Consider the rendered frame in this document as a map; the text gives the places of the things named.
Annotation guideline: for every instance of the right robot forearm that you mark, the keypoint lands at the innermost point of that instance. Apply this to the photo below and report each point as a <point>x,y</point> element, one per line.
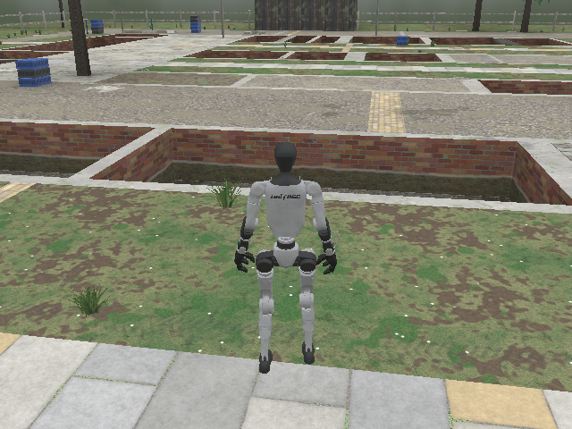
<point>326,240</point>

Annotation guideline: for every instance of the robot right hand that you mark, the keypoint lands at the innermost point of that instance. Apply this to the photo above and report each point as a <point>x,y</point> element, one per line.
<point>330,260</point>

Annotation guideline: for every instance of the left robot forearm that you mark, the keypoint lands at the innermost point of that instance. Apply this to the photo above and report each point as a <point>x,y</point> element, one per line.
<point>245,237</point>

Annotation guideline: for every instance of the right robot upper arm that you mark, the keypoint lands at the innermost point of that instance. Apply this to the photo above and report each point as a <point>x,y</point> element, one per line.
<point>317,202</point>

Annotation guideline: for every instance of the left robot upper arm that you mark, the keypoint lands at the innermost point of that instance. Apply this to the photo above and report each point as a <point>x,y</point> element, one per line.
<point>257,190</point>

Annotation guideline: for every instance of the robot left hand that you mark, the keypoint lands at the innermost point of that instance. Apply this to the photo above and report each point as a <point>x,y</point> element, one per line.
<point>239,259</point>

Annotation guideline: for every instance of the robot left shin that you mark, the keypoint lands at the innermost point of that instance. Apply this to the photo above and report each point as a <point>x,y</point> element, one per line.
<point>265,328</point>

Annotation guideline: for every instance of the robot torso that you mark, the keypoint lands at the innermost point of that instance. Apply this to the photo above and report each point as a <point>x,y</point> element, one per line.
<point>285,210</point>

